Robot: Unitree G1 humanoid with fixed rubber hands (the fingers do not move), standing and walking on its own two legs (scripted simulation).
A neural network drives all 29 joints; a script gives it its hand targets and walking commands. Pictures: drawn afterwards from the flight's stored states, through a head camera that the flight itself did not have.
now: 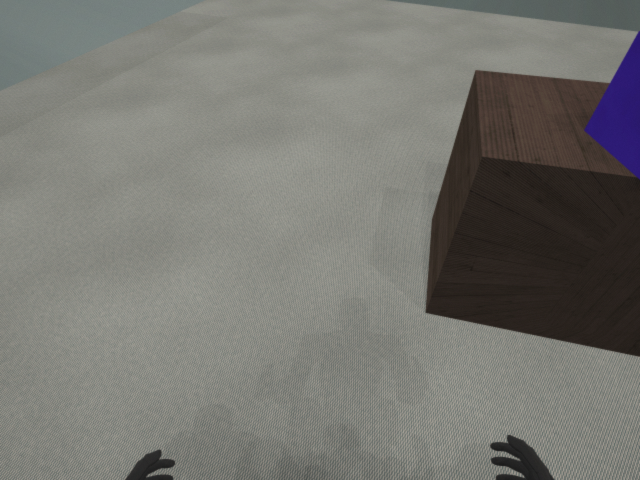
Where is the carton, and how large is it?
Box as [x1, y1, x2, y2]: [584, 31, 639, 178]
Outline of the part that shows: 639,31 584,129 638,178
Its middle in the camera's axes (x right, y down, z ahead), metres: +0.88 -0.31 +0.88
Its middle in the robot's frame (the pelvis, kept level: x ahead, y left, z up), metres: +0.88 -0.86 +0.06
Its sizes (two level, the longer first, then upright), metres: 0.320 0.224 0.245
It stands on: a pedestal, 0.69 m high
